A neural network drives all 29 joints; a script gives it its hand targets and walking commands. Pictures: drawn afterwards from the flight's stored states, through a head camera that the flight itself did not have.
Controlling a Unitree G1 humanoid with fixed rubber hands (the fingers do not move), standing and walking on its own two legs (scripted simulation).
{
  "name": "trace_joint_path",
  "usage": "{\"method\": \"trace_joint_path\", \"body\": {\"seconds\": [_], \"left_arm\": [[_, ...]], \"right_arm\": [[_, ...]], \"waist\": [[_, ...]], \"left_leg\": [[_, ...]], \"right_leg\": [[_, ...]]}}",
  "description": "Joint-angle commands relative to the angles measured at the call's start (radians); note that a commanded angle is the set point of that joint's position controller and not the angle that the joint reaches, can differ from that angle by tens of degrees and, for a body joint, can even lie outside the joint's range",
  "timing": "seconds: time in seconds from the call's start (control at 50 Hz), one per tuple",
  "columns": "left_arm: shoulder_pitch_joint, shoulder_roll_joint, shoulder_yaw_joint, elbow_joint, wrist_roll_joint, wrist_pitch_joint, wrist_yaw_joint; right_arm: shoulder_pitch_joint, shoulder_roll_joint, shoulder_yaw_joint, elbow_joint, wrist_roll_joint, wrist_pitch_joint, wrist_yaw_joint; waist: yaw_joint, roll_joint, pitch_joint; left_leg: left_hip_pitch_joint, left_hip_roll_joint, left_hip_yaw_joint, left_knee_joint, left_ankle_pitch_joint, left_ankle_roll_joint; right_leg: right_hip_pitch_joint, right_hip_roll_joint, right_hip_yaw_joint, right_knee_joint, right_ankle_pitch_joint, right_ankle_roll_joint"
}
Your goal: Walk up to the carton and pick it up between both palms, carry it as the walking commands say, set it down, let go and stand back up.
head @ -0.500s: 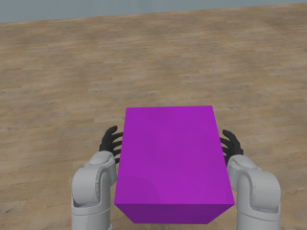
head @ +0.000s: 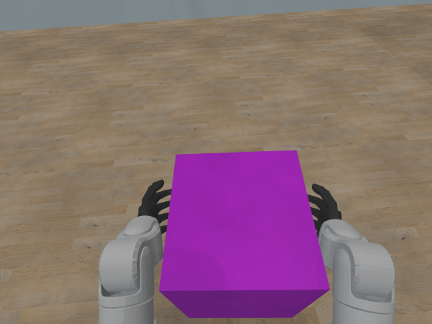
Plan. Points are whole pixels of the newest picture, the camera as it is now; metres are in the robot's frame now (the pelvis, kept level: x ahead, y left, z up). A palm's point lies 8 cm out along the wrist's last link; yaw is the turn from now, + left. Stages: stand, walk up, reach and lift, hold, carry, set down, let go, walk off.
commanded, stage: carry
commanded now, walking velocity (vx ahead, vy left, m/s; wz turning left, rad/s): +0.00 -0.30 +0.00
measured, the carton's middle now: (237, 241) +0.27 +0.00 +0.04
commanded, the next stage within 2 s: none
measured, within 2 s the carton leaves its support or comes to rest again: neither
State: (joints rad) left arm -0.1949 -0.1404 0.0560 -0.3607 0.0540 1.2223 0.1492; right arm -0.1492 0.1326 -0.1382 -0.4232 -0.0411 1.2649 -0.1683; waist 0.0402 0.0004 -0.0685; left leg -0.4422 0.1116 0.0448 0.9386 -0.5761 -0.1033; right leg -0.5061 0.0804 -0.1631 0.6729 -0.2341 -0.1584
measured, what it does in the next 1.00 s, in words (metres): steps to the right: left foot, then right foot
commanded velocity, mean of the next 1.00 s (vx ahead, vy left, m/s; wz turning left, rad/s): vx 0.00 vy -0.30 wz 0.00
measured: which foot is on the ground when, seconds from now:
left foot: up 0.00-0.02, down 0.04-0.24, up 0.26-0.52, down 0.54-0.74, up 0.76-1.00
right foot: down 0.00-0.06, up 0.08-0.20, down 0.22-0.56, up 0.58-0.70, down 0.72-1.00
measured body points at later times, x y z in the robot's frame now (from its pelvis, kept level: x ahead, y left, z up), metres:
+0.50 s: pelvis -0.06 -0.16 +0.00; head -0.06 -0.16 +0.45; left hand +0.21 -0.01 +0.09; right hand +0.21 -0.31 +0.09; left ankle -0.09 -0.01 -0.69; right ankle +0.02 -0.19 -0.71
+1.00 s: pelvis -0.14 -0.32 +0.00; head -0.13 -0.32 +0.45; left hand +0.14 -0.17 +0.09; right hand +0.14 -0.46 +0.09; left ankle -0.17 -0.17 -0.68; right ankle -0.05 -0.35 -0.71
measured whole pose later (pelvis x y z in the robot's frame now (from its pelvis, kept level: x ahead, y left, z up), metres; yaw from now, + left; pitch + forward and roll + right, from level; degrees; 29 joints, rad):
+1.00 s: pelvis -0.14 -0.32 +0.00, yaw +0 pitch +3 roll +0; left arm -0.17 -0.14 0.06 -0.41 0.05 1.24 0.15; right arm -0.15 0.13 -0.12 -0.44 -0.04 1.27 -0.17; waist 0.04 0.00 -0.05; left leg -0.45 0.11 0.05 0.95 -0.57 -0.11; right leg -0.51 0.07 -0.15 0.65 -0.20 -0.15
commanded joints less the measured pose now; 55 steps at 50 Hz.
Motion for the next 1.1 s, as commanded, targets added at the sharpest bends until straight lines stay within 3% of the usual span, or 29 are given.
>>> {"method": "trace_joint_path", "body": {"seconds": [0.0,0.02,0.04,0.06,0.1,0.18,0.2,0.22,0.24,0.3,0.4,0.48,0.5,0.52,0.54,0.56,0.6,0.64,0.68,0.7,0.72,0.74,0.82,0.92,0.98,1.0,1.02,1.04,1.08], "left_arm": [[-0.486,-0.947,-0.64,-0.271,-0.339,-0.024,-0.123],[-0.462,-0.955,-0.645,-0.265,-0.331,-0.011,-0.121],[-0.477,-0.935,-0.651,-0.288,-0.328,-0.01,-0.124],[-0.51,-0.945,-0.644,-0.273,-0.338,-0.009,-0.13],[-0.513,-0.969,-0.642,-0.261,-0.343,-0.014,-0.131],[-0.481,-0.922,-0.637,-0.264,-0.347,-0.003,-0.123],[-0.45,-0.922,-0.626,-0.256,-0.346,-0.004,-0.124],[-0.463,-0.896,-0.626,-0.257,-0.348,0.003,-0.126],[-0.441,-0.89,-0.609,-0.246,-0.348,0.0,-0.13],[-0.387,-0.942,-0.585,-0.225,-0.33,-0.009,-0.135],[-0.423,-0.954,-0.605,-0.245,-0.331,-0.027,-0.139],[-0.456,-0.955,-0.633,-0.255,-0.331,-0.018,-0.129],[-0.459,-0.952,-0.643,-0.254,-0.33,-0.014,-0.128],[-0.457,-0.95,-0.654,-0.269,-0.333,-0.008,-0.13],[-0.492,-0.933,-0.651,-0.289,-0.33,-0.01,-0.131],[-0.508,-0.944,-0.652,-0.278,-0.338,-0.006,-0.133],[-0.489,-0.97,-0.643,-0.247,-0.341,-0.01,-0.138],[-0.504,-0.94,-0.636,-0.263,-0.35,-0.007,-0.134],[-0.476,-0.923,-0.635,-0.256,-0.349,0.003,-0.13],[-0.462,-0.922,-0.631,-0.256,-0.349,0.003,-0.131],[-0.489,-0.891,-0.627,-0.266,-0.353,0.004,-0.133],[-0.441,-0.895,-0.606,-0.249,-0.346,0.001,-0.138],[-0.389,-0.962,-0.583,-0.236,-0.334,-0.013,-0.145],[-0.413,-0.96,-0.611,-0.26,-0.336,-0.027,-0.143],[-0.442,-0.961,-0.642,-0.267,-0.333,-0.016,-0.132],[-0.459,-0.954,-0.642,-0.258,-0.337,-0.01,-0.131],[-0.446,-0.951,-0.646,-0.261,-0.327,-0.004,-0.134],[-0.471,-0.936,-0.654,-0.282,-0.324,-0.009,-0.133],[-0.514,-0.96,-0.658,-0.276,-0.342,-0.01,-0.137]], "right_arm": [[-0.531,0.925,0.709,-0.214,0.36,-0.049,0.168],[-0.535,0.906,0.687,-0.196,0.35,-0.046,0.17],[-0.489,0.915,0.679,-0.149,0.346,-0.051,0.169],[-0.498,0.925,0.691,-0.173,0.34,-0.053,0.171],[-0.574,0.932,0.693,-0.217,0.348,-0.054,0.178],[-0.52,0.903,0.687,-0.196,0.337,-0.041,0.155],[-0.519,0.897,0.698,-0.207,0.336,-0.04,0.152],[-0.483,0.888,0.694,-0.206,0.321,-0.03,0.153],[-0.541,0.907,0.731,-0.232,0.342,-0.03,0.153],[-0.59,0.951,0.768,-0.263,0.377,-0.043,0.155],[-0.54,0.956,0.753,-0.232,0.369,-0.046,0.164],[-0.505,0.918,0.711,-0.215,0.355,-0.046,0.166],[-0.497,0.915,0.703,-0.207,0.35,-0.047,0.17],[-0.528,0.898,0.688,-0.2,0.344,-0.053,0.171],[-0.469,0.904,0.682,-0.147,0.34,-0.053,0.17],[-0.46,0.926,0.687,-0.159,0.333,-0.048,0.175],[-0.541,0.928,0.695,-0.205,0.338,-0.054,0.177],[-0.553,0.928,0.694,-0.198,0.347,-0.051,0.17],[-0.498,0.904,0.688,-0.185,0.327,-0.04,0.154],[-0.491,0.898,0.685,-0.188,0.317,-0.038,0.149],[-0.495,0.886,0.701,-0.207,0.317,-0.032,0.149],[-0.546,0.908,0.732,-0.229,0.333,-0.031,0.15],[-0.559,0.973,0.774,-0.258,0.38,-0.047,0.154],[-0.519,0.942,0.744,-0.249,0.365,-0.053,0.16],[-0.488,0.923,0.717,-0.222,0.356,-0.047,0.165],[-0.495,0.914,0.705,-0.209,0.35,-0.046,0.166],[-0.531,0.899,0.696,-0.204,0.346,-0.052,0.168],[-0.469,0.905,0.69,-0.155,0.34,-0.053,0.171],[-0.478,0.93,0.686,-0.176,0.33,-0.053,0.176]], "waist": [[-0.088,-0.08,-0.375],[-0.083,0.289,-0.342],[-0.063,0.474,-0.3],[-0.067,0.293,-0.247],[-0.049,0.145,-0.246],[-0.035,0.228,-0.322],[-0.033,0.073,-0.341],[-0.066,-0.286,-0.326],[-0.023,-0.389,-0.347],[-0.017,-0.196,-0.374],[-0.018,-0.206,-0.364],[-0.062,-0.154,-0.368],[-0.092,-0.005,-0.333],[-0.07,0.374,-0.323],[-0.067,0.43,-0.262],[-0.062,0.261,-0.22],[-0.043,0.136,-0.233],[-0.037,0.242,-0.259],[-0.034,0.193,-0.308],[-0.034,0.039,-0.306],[-0.066,-0.343,-0.289],[-0.02,-0.399,-0.314],[-0.021,-0.183,-0.359],[-0.02,-0.187,-0.369],[-0.055,-0.171,-0.35],[-0.089,-0.036,-0.325],[-0.074,0.369,-0.314],[-0.069,0.433,-0.241],[-0.06,0.165,-0.216]], "left_leg": [[0.494,-0.02,0.078,-0.594,0.202,0.14],[0.587,0.31,-0.371,-0.704,0.265,0.235],[0.399,0.604,-0.698,-0.648,0.507,0.367],[0.266,0.535,-0.532,-0.577,0.575,0.387],[0.241,0.361,-0.268,-0.491,0.6,0.224],[0.11,0.208,-0.06,-0.248,0.714,0.088],[0.019,0.131,-0.004,-0.121,0.491,0.066],[-0.159,-0.025,0.106,0.065,-0.06,0.015],[-0.158,-0.046,0.08,0.203,-0.182,0.013],[-0.16,-0.026,0.058,0.232,-0.063,0.039],[-0.028,-0.055,0.087,0.014,0.001,0.048],[0.343,-0.071,0.137,-0.433,0.125,0.116],[0.506,0.017,0.007,-0.601,0.196,0.147],[0.52,0.404,-0.509,-0.676,0.36,0.257],[0.354,0.604,-0.712,-0.667,0.486,0.386],[0.236,0.503,-0.519,-0.594,0.511,0.376],[0.197,0.334,-0.238,-0.491,0.555,0.204],[0.145,0.247,-0.095,-0.419,0.72,0.115],[0.055,0.185,-0.054,-0.251,0.599,0.097],[-0.045,0.091,0.021,-0.114,0.346,0.07],[-0.202,-0.052,0.125,0.103,-0.106,0.01],[-0.162,-0.051,0.066,0.237,-0.18,0.021],[-0.152,-0.027,0.066,0.224,-0.011,0.036],[0.026,-0.065,0.093,-0.035,0.024,0.054],[0.334,-0.08,0.157,-0.44,0.109,0.106],[0.498,0.004,0.028,-0.61,0.176,0.14],[0.532,0.373,-0.489,-0.697,0.233,0.251],[0.349,0.602,-0.697,-0.714,0.404,0.374],[0.18,0.407,-0.351,-0.566,0.436,0.299]], "right_leg": [[0.037,-0.166,0.151,-0.323,0.161,0.22],[-0.17,-0.039,0.064,-0.039,-0.041,0.311],[-0.219,-0.097,0.218,0.335,-0.265,0.267],[-0.17,-0.161,0.32,0.502,-0.283,0.222],[-0.111,-0.164,0.274,0.37,-0.209,0.184],[0.309,-0.097,0.128,-0.148,-0.144,0.155],[0.392,-0.163,0.196,-0.241,-0.004,0.13],[0.449,-0.384,0.457,-0.277,0.416,0.07],[0.415,-0.411,0.492,-0.249,0.54,-0.007],[0.45,-0.328,0.368,-0.185,0.555,-0.027],[0.333,-0.308,0.372,-0.299,0.262,-0.015],[0.14,-0.208,0.215,-0.358,0.13,0.128],[-0.025,-0.151,0.14,-0.269,0.097,0.21],[-0.182,-0.042,0.084,0.08,-0.159,0.269],[-0.245,-0.102,0.248,0.412,-0.271,0.246],[-0.185,-0.155,0.321,0.551,-0.26,0.204],[-0.087,-0.175,0.278,0.357,-0.185,0.175],[0.13,-0.122,0.13,0.044,-0.212,0.168],[0.326,-0.104,0.141,-0.148,-0.162,0.144],[0.391,-0.18,0.226,-0.262,-0.039,0.119],[0.404,-0.413,0.506,-0.311,0.322,0.062],[0.338,-0.416,0.511,-0.3,0.328,-0.017],[0.419,-0.297,0.33,-0.213,0.4,-0.017],[0.293,-0.302,0.355,-0.334,0.171,0.009],[0.145,-0.214,0.212,-0.376,0.084,0.112],[-0.023,-0.152,0.136,-0.291,0.021,0.205],[-0.199,-0.043,0.081,0.069,-0.149,0.275],[-0.27,-0.094,0.229,0.411,-0.257,0.249],[-0.138,-0.162,0.319,0.552,-0.188,0.181]]}}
